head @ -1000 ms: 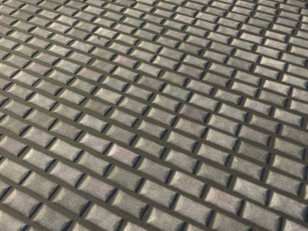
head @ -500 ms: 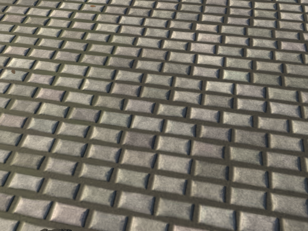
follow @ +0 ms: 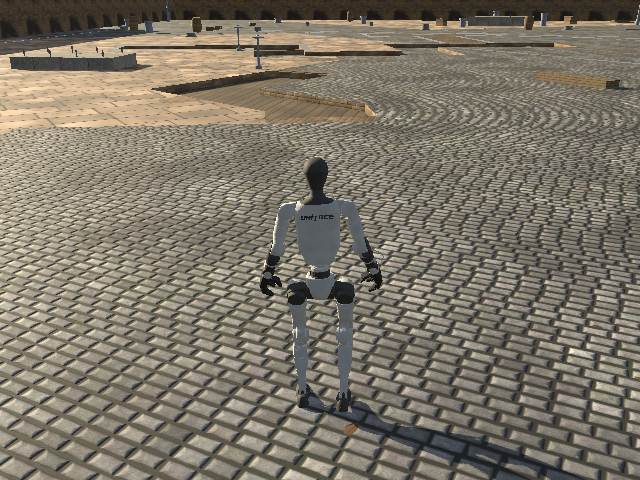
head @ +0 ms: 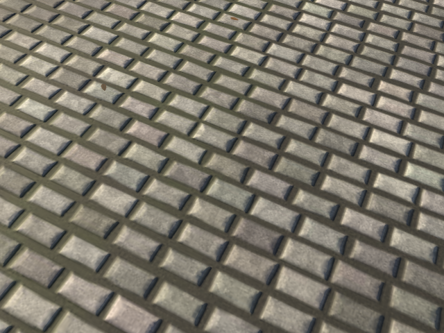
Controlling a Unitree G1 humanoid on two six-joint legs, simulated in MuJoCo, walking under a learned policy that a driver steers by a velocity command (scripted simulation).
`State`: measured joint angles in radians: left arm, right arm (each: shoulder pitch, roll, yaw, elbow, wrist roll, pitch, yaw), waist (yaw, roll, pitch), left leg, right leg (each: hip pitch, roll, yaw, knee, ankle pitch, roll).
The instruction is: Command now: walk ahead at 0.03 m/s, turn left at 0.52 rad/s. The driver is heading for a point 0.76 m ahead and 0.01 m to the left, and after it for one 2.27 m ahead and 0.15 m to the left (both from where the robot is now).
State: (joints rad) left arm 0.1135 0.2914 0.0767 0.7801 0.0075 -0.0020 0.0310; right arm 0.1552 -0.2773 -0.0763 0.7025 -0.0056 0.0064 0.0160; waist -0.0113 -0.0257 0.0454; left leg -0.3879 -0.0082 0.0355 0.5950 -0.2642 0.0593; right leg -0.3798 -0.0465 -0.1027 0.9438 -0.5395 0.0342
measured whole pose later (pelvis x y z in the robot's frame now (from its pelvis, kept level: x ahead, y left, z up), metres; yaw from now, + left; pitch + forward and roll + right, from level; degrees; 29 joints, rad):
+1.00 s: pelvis +0.10 +0.00 +0.01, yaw +10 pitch +2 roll +1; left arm 0.20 0.30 0.07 0.76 -0.03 -0.05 -0.03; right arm 0.40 -0.24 -0.06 0.78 -0.01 -0.08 -0.01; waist -0.05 -0.05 0.00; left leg 0.04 -0.01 0.08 0.23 -0.30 0.01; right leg -0.68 -0.05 0.05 0.93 -0.13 -0.01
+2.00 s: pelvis +0.59 -0.02 +0.01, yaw +3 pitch +3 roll -1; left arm 0.13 0.30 0.03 0.68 0.01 0.00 0.04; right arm 0.21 -0.30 -0.05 0.65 0.00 0.00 0.00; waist -0.02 -0.01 0.06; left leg -0.40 -0.10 -0.10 0.44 -0.09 0.06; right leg -0.58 0.00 0.12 0.91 -0.35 0.08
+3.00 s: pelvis +0.64 -0.06 +0.00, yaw +10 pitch +0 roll +2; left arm 0.24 0.30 0.07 0.74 -0.03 0.03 -0.02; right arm 0.21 -0.30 -0.08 0.71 0.02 0.00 -0.02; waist 0.00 0.02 0.02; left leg -0.17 0.05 0.13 0.49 -0.32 -0.01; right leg -0.37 -0.06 -0.05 0.78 -0.44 -0.02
